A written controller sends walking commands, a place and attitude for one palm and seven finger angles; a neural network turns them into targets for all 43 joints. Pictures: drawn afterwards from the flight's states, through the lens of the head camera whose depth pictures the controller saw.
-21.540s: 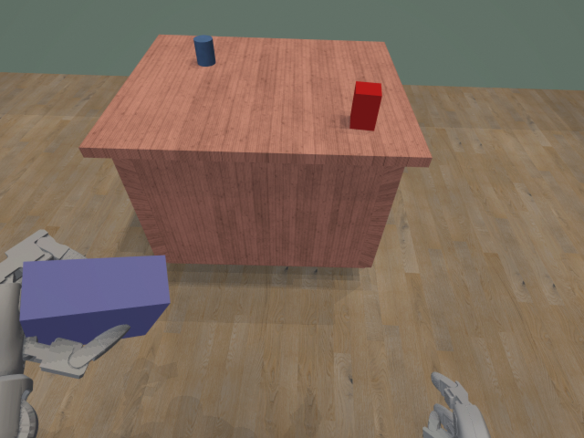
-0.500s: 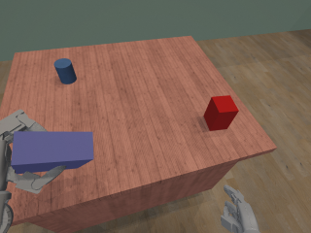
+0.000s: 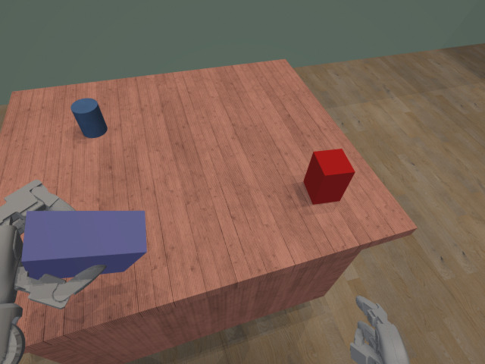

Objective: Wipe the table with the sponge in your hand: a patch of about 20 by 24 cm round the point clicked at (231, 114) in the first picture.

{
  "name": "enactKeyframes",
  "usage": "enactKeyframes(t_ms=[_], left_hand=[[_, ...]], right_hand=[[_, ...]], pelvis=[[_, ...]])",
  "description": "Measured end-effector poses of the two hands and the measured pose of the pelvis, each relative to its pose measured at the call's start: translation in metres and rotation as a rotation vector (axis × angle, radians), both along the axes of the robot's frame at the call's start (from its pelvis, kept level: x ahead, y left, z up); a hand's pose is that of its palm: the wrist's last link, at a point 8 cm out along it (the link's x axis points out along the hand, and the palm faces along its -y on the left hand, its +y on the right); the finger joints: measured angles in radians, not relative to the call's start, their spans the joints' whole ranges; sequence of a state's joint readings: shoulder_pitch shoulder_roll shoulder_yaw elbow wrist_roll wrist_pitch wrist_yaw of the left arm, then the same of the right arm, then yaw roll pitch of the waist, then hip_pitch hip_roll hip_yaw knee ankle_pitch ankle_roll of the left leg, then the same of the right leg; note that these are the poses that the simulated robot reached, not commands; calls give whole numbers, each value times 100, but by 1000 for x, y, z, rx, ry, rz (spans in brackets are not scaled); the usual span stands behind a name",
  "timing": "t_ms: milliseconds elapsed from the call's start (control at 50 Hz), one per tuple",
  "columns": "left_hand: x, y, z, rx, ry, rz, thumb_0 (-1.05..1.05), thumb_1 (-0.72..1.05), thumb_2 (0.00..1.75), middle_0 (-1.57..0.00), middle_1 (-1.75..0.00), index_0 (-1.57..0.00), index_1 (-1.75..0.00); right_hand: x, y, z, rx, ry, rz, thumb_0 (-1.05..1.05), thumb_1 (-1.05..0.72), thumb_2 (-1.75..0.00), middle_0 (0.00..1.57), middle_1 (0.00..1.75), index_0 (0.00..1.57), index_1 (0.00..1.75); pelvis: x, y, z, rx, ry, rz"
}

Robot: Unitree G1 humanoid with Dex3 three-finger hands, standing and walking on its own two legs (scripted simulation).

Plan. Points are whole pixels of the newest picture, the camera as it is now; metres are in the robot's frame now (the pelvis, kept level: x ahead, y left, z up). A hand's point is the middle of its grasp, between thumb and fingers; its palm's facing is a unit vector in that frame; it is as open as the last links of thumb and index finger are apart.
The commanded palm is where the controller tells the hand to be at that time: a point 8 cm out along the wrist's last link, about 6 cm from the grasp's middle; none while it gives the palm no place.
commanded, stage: come to a stop and stand still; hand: left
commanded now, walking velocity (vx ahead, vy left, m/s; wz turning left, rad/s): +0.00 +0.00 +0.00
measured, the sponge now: (101, 246) +0.23 +0.21 +0.13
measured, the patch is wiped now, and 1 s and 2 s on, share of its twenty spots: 0.00 0.00 0.00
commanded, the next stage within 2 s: look again from close up in 0.06 s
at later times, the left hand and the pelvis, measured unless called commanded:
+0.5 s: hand (47, 248) +0.21 +0.25 +0.15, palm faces +0.36 -0.85 -0.38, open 9.3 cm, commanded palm +0.16 +0.29 +0.17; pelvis +0.00 +0.01 +0.00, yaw +0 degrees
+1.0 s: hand (38, 262) +0.19 +0.26 +0.15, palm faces +0.45 -0.64 -0.62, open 9.3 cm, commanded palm +0.16 +0.28 +0.17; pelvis -0.02 -0.03 -0.02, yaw +4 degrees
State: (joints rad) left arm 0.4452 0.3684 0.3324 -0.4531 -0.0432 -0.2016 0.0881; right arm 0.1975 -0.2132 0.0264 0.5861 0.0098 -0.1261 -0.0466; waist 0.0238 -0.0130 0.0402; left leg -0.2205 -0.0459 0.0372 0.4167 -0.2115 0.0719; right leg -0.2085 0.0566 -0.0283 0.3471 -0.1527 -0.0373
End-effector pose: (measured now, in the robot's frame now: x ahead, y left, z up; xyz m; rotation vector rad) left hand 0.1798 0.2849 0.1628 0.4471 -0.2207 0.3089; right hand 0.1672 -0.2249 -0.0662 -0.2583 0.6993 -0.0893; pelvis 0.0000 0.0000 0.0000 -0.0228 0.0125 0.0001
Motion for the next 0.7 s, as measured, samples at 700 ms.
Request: enactKeyframes(t_ms=[700], left_hand=[[14, 42, 54, 69, -83, 102, -1, -45, 106, -81, -140, -82, -140]], right_hand=[[5, 18, -15, 17, 31, 131, 2, -90, -90, 20, 30, 20, 30]], pelvis=[[-11, 4, -8, 23, -33, 45]])
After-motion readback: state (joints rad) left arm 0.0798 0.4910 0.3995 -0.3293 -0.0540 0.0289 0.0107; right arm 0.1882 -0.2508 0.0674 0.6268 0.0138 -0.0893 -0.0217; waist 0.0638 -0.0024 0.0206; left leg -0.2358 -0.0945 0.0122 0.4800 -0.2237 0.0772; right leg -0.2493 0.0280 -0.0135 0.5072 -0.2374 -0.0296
